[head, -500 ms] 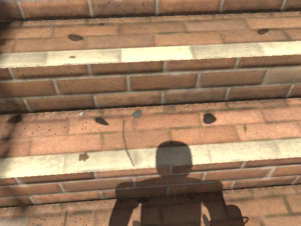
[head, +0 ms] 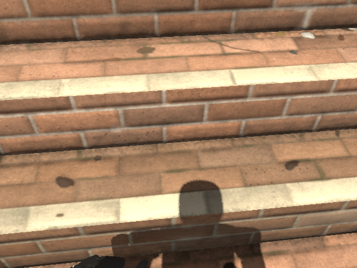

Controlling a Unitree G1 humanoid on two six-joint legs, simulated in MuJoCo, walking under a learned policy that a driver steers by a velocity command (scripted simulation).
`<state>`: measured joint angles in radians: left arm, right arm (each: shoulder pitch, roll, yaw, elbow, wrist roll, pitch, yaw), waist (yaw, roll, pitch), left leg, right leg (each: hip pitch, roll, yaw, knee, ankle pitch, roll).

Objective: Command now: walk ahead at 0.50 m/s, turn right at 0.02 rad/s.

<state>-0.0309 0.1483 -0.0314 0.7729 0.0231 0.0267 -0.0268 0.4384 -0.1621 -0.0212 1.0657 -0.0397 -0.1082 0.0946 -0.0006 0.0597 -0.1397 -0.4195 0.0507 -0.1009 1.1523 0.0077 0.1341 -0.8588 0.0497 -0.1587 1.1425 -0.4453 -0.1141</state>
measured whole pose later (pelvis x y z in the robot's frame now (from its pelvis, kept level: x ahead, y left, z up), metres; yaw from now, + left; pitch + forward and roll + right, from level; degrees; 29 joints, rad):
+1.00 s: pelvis +0.49 -0.04 +0.43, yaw +6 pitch +8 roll -3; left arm 0.06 0.16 -0.01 1.00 0.04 -0.02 -0.04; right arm 0.30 -0.20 -0.04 1.11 -0.03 -0.08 0.11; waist 0.02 0.06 -0.21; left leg -0.84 -0.04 -0.18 1.83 0.13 0.22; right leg -0.72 -0.03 -0.19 1.00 -0.42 -0.06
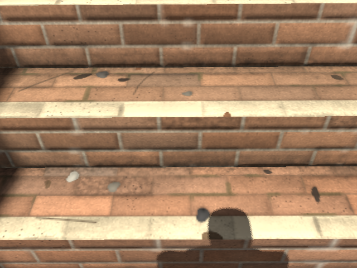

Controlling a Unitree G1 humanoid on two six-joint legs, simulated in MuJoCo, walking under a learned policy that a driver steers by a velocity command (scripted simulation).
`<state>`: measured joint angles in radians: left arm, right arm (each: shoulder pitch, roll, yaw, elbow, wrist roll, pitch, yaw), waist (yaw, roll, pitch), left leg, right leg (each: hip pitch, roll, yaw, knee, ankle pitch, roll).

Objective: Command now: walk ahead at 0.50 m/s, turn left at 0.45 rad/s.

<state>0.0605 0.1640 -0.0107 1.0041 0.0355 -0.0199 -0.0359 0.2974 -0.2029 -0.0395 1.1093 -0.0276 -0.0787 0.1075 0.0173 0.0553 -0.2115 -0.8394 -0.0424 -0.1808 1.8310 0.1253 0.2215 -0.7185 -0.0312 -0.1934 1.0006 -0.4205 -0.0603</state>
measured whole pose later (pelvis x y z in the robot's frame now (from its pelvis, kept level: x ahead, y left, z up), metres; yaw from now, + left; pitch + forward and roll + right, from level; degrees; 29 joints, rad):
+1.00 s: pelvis +0.45 +0.08 +0.36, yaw +25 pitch +6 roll -2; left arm 0.06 0.16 -0.01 0.88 0.04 0.00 0.02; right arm 0.31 -0.24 -0.04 1.05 -0.04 -0.09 0.11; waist 0.06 0.07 -0.20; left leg -0.51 -0.07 -0.13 1.22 0.11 0.19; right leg -0.82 0.05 -0.09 1.26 -0.55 -0.09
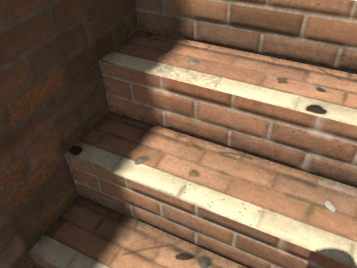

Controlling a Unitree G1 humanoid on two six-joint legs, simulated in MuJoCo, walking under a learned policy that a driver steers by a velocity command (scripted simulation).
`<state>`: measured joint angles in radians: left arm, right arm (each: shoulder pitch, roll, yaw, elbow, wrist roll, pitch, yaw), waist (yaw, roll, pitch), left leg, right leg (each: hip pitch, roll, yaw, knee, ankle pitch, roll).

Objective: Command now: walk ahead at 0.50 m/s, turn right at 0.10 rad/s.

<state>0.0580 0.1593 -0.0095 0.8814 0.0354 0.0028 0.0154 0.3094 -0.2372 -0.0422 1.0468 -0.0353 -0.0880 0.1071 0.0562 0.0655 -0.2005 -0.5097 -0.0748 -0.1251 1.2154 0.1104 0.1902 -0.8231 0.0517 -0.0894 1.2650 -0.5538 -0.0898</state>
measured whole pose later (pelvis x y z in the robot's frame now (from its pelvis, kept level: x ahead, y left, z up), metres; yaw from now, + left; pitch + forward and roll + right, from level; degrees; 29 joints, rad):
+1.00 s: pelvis +0.48 -0.01 +0.33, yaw -28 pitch +10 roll -2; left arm -0.14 0.10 -0.06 0.82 0.03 0.07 -0.10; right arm 0.46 -0.06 0.05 1.17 -0.09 -0.09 0.12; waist -0.03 0.09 -0.17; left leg -0.05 0.11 0.37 0.11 -0.19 0.00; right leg -1.26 -0.10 -0.13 1.59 -0.39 -0.26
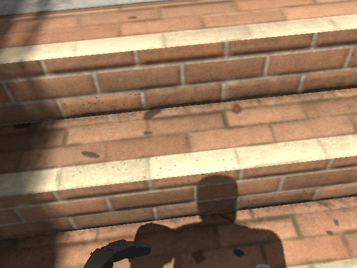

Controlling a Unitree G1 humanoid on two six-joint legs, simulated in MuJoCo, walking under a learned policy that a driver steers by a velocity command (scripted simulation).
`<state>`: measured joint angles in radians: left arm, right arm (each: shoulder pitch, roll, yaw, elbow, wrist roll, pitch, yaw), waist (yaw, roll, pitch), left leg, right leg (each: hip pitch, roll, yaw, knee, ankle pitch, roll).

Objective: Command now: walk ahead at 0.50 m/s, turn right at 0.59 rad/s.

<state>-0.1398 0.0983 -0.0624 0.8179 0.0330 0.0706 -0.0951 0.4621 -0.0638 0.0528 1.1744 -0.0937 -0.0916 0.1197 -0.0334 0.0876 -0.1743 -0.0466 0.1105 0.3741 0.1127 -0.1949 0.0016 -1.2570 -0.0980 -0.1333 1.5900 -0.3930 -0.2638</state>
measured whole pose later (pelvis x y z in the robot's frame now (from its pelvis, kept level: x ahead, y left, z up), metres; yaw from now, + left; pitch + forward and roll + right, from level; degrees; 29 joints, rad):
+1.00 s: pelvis +0.47 -0.07 +0.39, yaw -11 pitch +8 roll -4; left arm -0.11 0.08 -0.10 0.67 0.05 0.07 -0.08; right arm 0.60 -0.07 0.02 1.18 -0.07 -0.10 0.11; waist -0.08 0.06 -0.16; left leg -0.07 0.10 -0.05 0.25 -0.32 0.02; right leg -1.38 -0.14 -0.13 1.68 -0.28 -0.25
